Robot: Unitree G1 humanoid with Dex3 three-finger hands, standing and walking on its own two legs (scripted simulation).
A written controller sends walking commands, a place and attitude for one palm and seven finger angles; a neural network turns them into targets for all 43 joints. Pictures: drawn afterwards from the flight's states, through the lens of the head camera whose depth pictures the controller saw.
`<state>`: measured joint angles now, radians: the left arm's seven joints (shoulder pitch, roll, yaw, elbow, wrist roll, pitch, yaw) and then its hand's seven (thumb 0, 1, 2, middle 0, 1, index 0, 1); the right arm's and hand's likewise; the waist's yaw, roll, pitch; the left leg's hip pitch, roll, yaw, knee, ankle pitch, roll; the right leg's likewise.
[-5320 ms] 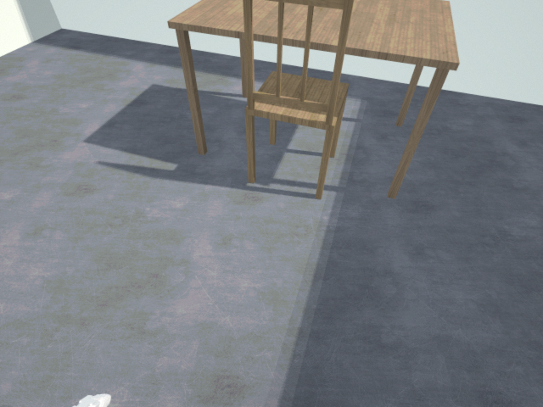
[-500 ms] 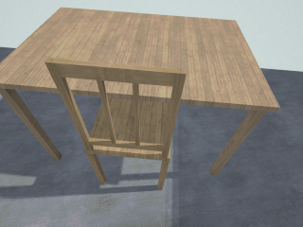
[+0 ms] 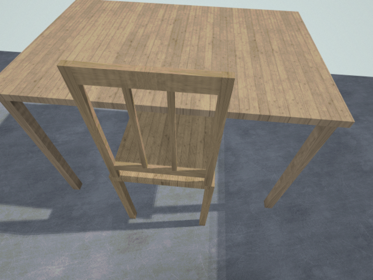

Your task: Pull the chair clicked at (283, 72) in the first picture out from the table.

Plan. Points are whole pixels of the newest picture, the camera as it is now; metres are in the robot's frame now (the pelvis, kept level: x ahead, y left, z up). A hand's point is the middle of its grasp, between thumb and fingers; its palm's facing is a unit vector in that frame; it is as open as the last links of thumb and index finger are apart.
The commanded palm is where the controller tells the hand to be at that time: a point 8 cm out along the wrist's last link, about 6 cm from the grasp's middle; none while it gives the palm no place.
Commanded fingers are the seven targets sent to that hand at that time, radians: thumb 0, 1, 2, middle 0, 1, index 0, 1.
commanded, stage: come to a stop and stand still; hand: left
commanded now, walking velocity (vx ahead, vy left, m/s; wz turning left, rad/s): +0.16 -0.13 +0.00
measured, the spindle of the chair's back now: (137, 134) +0.50 +0.17 -0.04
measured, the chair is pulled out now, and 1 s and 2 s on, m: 0.00 0.00 0.00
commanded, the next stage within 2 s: look again from close up in 0.34 s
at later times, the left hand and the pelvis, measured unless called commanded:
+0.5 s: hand out of the picture -0.01 +0.19 -0.16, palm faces -0.03 -0.98 -0.18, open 7.3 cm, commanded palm none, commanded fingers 0.00 0.90 0.90 -0.20 -0.30 -0.20 -0.30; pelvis -0.01 +0.02 +0.01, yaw -3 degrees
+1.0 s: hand out of the picture +0.01 +0.18 -0.15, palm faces -0.02 -0.97 -0.22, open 7.3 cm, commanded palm none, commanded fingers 0.00 0.90 0.90 -0.20 -0.30 -0.20 -0.30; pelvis +0.00 +0.01 +0.02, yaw -3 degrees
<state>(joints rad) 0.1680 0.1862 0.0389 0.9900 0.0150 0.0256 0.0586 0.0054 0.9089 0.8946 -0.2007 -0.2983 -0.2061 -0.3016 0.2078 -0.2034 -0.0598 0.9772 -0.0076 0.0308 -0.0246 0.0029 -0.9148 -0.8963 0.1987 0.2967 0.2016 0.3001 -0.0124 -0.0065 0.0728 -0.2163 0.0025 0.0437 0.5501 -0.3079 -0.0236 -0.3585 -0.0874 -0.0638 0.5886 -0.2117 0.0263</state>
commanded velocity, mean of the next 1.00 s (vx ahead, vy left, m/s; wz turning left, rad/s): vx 0.03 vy -0.04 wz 0.00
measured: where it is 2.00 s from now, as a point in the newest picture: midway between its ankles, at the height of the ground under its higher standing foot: outside the picture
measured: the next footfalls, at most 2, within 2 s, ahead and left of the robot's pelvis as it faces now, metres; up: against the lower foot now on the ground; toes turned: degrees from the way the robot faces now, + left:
right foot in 0.26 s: +0.02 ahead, -0.06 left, +0.00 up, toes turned -6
